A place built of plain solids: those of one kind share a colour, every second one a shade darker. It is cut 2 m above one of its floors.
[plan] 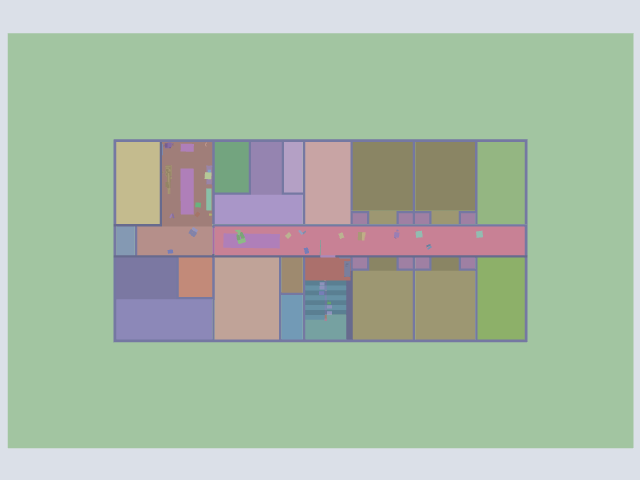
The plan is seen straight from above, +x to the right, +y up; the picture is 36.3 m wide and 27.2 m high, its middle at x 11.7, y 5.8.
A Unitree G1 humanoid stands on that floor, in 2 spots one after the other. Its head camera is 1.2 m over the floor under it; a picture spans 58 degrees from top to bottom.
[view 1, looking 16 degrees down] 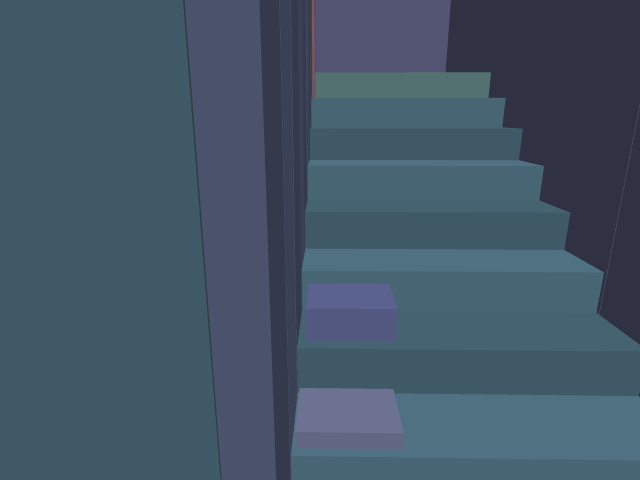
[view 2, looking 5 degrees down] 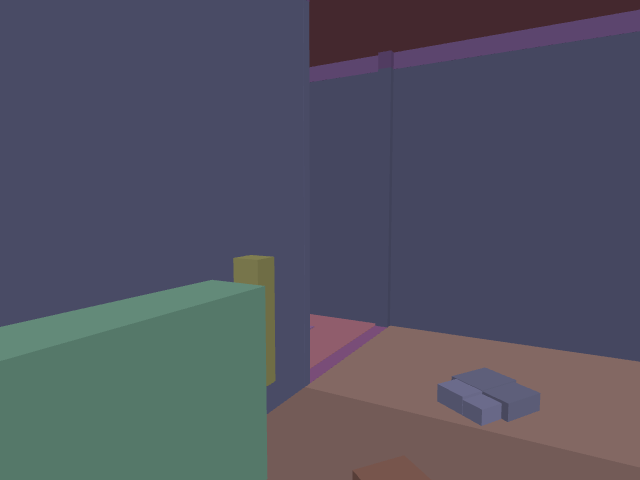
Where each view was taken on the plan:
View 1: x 11.88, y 4.17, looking -89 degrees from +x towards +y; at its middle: stair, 1.86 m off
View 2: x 4.18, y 8.93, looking -61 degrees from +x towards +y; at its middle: wall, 4.58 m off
